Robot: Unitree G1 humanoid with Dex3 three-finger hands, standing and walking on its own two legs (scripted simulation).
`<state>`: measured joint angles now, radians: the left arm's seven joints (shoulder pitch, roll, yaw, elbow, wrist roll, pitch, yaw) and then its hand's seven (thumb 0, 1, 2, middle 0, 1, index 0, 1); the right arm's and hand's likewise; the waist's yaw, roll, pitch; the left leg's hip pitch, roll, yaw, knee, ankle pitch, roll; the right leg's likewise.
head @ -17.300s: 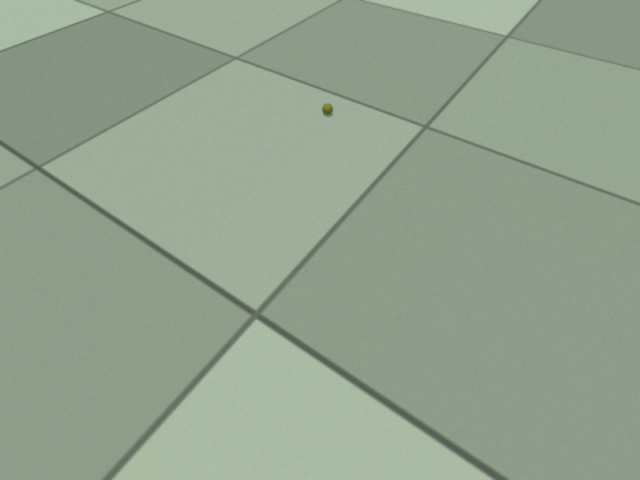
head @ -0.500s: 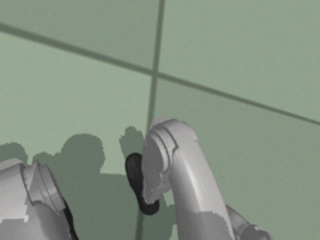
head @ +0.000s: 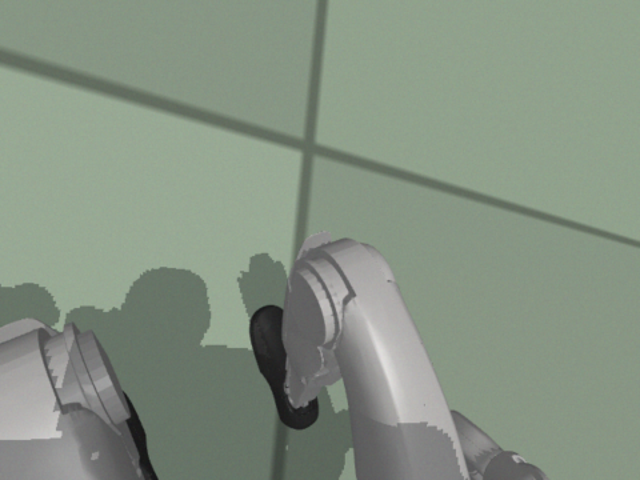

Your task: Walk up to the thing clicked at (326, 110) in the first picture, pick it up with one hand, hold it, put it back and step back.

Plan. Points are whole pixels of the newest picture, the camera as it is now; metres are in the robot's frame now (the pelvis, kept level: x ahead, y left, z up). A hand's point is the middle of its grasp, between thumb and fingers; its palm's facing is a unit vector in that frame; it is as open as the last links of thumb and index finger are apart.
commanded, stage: settle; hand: left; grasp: from above
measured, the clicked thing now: out of the picture +0.46 +0.35 -0.27
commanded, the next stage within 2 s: lift in 0.74 s
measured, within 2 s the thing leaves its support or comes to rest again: leaves its support in 0.02 s
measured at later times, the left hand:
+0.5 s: hand out of the picture +0.43 +0.37 -0.16, palm faces -0.45 -0.12 -0.88, open 8.2 cm
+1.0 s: hand out of the picture +0.43 +0.37 -0.10, palm faces -0.44 -0.12 -0.89, open 8.2 cm
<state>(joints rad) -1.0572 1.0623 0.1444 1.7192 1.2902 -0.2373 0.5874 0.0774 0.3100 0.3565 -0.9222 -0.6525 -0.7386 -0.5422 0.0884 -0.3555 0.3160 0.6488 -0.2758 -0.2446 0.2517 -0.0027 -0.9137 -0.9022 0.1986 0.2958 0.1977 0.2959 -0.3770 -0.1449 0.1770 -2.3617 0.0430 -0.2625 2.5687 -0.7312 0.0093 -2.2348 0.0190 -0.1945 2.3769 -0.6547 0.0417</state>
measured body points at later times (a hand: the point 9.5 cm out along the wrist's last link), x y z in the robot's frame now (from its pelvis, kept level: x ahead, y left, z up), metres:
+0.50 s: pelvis +0.00 +0.00 +0.02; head +0.24 +0.11 +0.38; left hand +0.45 +0.37 -0.10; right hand +0.10 -0.27 -0.07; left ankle +0.06 +0.12 -0.27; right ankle +0.12 -0.12 -0.27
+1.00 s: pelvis -0.01 -0.01 +0.04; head +0.22 +0.09 +0.42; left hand +0.45 +0.37 -0.05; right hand +0.07 -0.27 -0.06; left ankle +0.06 +0.12 -0.27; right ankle +0.12 -0.12 -0.27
